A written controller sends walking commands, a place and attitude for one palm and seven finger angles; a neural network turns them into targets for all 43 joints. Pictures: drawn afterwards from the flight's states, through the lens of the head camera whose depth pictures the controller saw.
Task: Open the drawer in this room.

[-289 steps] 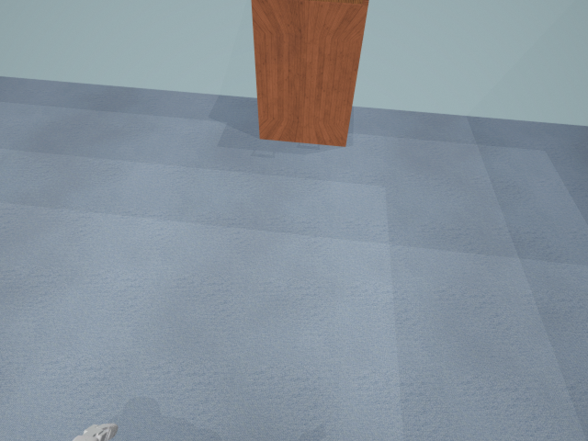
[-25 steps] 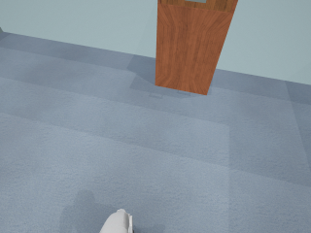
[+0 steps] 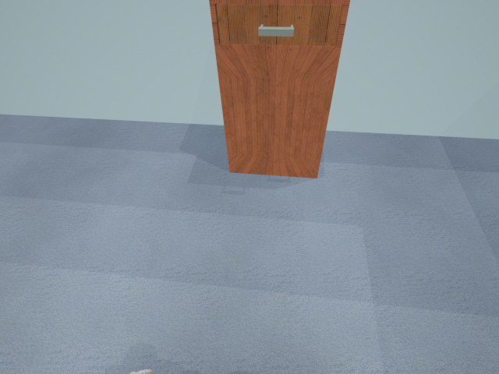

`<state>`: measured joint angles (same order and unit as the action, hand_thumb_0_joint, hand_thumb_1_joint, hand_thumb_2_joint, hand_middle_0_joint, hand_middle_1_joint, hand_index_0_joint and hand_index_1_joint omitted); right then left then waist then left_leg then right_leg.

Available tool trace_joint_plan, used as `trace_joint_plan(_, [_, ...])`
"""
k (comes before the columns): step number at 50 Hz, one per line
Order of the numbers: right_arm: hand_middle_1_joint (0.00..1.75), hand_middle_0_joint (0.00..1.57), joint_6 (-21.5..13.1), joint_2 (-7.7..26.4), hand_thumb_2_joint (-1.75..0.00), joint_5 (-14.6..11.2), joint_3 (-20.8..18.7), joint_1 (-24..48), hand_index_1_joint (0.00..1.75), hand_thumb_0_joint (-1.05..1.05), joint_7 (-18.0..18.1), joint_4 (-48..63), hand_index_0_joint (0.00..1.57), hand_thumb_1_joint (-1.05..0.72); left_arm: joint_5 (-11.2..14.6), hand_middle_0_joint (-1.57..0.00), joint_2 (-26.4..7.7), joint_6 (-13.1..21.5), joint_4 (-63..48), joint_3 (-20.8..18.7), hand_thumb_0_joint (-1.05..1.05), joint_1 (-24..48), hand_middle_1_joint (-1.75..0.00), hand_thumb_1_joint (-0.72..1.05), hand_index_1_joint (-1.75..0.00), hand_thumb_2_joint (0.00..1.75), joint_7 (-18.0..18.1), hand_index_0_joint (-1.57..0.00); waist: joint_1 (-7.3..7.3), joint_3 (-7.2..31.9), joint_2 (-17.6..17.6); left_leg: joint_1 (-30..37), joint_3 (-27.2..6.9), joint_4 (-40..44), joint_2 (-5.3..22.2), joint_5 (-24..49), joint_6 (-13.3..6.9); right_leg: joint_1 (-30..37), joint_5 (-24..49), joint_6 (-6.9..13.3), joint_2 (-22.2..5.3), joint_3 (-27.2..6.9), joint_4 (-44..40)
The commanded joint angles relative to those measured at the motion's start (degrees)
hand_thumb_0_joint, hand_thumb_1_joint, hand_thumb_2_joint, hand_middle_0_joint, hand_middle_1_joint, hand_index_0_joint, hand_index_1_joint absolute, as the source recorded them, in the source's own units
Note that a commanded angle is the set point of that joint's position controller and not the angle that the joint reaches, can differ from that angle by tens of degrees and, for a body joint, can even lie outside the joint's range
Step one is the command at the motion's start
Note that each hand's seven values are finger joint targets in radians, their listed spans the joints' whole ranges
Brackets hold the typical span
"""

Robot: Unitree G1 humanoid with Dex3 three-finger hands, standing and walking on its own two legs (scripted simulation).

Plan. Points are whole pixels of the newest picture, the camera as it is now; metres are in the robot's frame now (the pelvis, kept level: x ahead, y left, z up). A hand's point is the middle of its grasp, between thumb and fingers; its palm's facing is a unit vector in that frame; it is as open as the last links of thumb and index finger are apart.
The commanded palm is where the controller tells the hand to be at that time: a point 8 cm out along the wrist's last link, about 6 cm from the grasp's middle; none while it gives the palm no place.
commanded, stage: stand and wait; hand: left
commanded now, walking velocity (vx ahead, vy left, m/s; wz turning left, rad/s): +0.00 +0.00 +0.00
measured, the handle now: (276, 29) +1.24 -0.06 +0.05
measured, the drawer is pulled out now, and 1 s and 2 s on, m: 0.00 0.00 0.00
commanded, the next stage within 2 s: look at it before walking up in 0.62 s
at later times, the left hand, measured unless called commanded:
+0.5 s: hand out of the picture +0.06 +0.17 -0.16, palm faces +0.05 -0.98 -0.18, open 7.3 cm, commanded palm none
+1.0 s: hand out of the picture +0.05 +0.18 -0.16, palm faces +0.05 -0.98 -0.17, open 7.4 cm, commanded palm none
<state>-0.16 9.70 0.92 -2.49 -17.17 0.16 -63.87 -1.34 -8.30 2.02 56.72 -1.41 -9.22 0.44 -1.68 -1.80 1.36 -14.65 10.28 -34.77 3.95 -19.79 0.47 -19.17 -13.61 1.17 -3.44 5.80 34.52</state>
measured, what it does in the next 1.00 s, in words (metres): shifts its weight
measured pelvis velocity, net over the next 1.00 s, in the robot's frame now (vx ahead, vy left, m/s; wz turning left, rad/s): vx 0.07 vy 0.02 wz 0.01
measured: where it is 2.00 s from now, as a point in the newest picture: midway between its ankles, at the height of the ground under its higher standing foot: outside the picture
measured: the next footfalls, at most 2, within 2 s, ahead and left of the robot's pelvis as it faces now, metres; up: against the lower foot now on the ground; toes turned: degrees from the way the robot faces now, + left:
none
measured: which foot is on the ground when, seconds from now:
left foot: down 0.00-1.00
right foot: down 0.00-1.00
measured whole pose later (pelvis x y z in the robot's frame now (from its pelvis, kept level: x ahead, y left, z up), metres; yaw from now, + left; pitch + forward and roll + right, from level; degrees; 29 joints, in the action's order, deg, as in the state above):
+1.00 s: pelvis +0.07 +0.02 +0.02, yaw +1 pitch -1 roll +0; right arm -1.0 6.8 0.2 0.0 -16.6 1.7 -66.4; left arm -0.3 -8.1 0.5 65.9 0.1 -16.1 1.8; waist 0.1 -2.2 -0.4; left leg -4.9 6.2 -22.4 2.7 -15.9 0.6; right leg -8.1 -13.3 0.0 -2.3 6.8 23.0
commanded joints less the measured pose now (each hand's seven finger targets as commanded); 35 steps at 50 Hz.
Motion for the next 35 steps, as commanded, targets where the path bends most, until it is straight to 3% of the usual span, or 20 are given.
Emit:
trace_joint_plan(1, [0.30, 0.20, -0.44, 2.07, -0.90, 0.13, 0.57, -1.23, 0.30, 0.00, 0.50, 2.78, 0.20, -0.90, 0.44, -0.20, -9.36, 0.17, 1.40, -1.42, 0.00, -5.35, -0.30, 0.90, -0.30, 0.90, 1.02, -0.20, 1.71, -2.41, -14.40, -5.42, -5.82, -5.21, 2.22, -5.72, 0.88, 3.40, -0.61, 6.89, -15.31, -18.48, -24.19])
trace_joint_plan(3, [0.30, 0.20, -0.51, 0.47, -0.90, 0.07, 1.12, -3.78, 0.30, 0.00, 0.79, 0.77, 0.20, -0.90, 0.54, -0.20, -7.38, 0.26, 1.48, -1.24, 0.00, -3.47, -0.30, 0.90, -0.30, 0.90, 1.09, -0.20, 0.66, 0.07, -7.29, -2.10, -6.28, -0.89, 1.97, -1.46, 1.27, 6.42, 10.66, 5.96, -11.71, -11.39, -19.36])
trace_joint_plan(4, [0.30, 0.20, -0.54, 0.14, -0.90, 0.03, 1.28, -4.46, 0.30, 0.00, 0.94, 0.22, 0.20, -0.90, 0.79, -0.20, -7.20, 0.31, 2.05, -1.04, 0.00, -3.53, -0.30, 0.90, -0.30, 0.90, 1.13, -0.20, 0.58, 1.31, -6.51, -0.17, -5.96, 2.49, 1.84, 0.96, 1.54, 7.54, 13.41, 5.48, -10.69, -9.80, -17.85])
trace_joint_plan(7, [0.30, 0.20, -1.47, 1.09, -0.90, 0.00, 1.54, -6.14, 0.30, 0.00, 1.25, -1.40, 0.20, -0.90, 1.40, -0.20, -5.94, 0.25, 3.61, -0.46, 0.00, -3.81, -0.30, 0.90, -0.30, 0.90, 1.15, -0.20, 0.70, 2.93, -1.63, 4.79, -7.80, 11.45, 3.49, 16.01, 1.13, 8.83, 16.05, 1.97, -6.51, -6.07, -14.60])
trace_joint_plan(9, [0.30, 0.20, -1.52, 1.97, -0.90, -0.05, 1.50, -4.55, 0.30, 0.00, 1.48, -1.47, 0.20, -0.90, 1.25, -0.20, -5.59, -0.15, 4.19, -0.44, 0.00, -4.10, -0.30, 0.90, -0.30, 0.90, 1.19, -0.20, 1.49, 1.87, -1.68, 4.35, -7.84, 12.45, 4.94, 16.92, 1.07, 9.47, 14.01, 0.46, -4.86, -5.09, -15.22])
trace_joint_plan(11, [0.30, 0.20, -1.58, 2.15, -0.90, -0.20, 1.50, -3.04, 0.30, 0.00, 1.67, -1.60, 0.20, -0.90, 1.32, -0.20, -5.55, -0.58, 5.14, -0.34, 0.00, -5.15, -0.30, 0.90, -0.30, 0.90, 1.23, -0.20, 2.22, 0.82, 3.79, 4.15, -8.12, 13.72, 5.21, 19.91, 0.58, 11.11, 15.56, -0.18, -4.15, -4.48, -13.90])
trace_joint_plan(14, [0.30, 0.20, -1.62, 2.19, -0.90, -0.21, 1.56, -3.30, 0.30, 0.00, 1.98, -1.83, 0.20, -0.90, 1.34, -0.20, -5.74, -0.39, 6.38, -0.04, 0.00, -6.64, -0.30, 0.90, -0.30, 0.90, 1.34, -0.20, 2.07, 2.72, 1.36, 6.28, -7.71, 14.24, 5.22, 22.45, 0.29, 13.17, 19.91, -0.15, -4.49, -4.23, -13.43])
trace_joint_plan(17, [0.30, 0.20, -1.49, 2.42, -0.90, -0.30, 1.63, -3.46, 0.30, 0.00, 2.12, -2.02, 0.20, -0.90, 1.21, -0.20, -5.81, -0.45, 6.91, 0.10, 0.00, -7.22, -0.30, 0.90, -0.30, 0.90, 1.47, -0.20, 1.85, 1.86, -0.22, 6.59, -7.66, 14.87, 5.20, 22.82, 0.18, 13.52, 20.49, -0.16, -4.48, -3.88, -13.44])
trace_joint_plan(21, [0.30, 0.20, -1.21, 2.73, -0.90, -0.44, 1.71, -3.20, 0.30, 0.00, 2.22, -1.96, 0.20, -0.90, 1.11, -0.20, -5.58, -0.65, 7.64, 0.39, 0.00, -8.40, -0.30, 0.90, -0.30, 0.90, 1.62, -0.20, 1.77, -0.41, -0.87, 6.72, -7.90, 15.51, 4.83, 21.20, -0.06, 12.60, 18.68, -0.18, -4.39, -4.03, -14.13])
trace_joint_plan(35, [0.30, 0.20, -1.37, 2.92, -0.90, -0.46, 1.83, -3.06, 0.30, 0.00, 2.38, -1.82, 0.20, -0.90, 0.97, -0.20, -4.41, -0.74, 8.54, 0.72, 0.00, -11.42, -0.30, 0.90, -0.30, 0.90, 1.87, -0.20, 1.84, -2.32, -0.94, 6.78, -8.01, 16.15, 4.15, 18.87, -0.87, 11.51, 15.04, -0.27, -4.39, -4.37, -14.79])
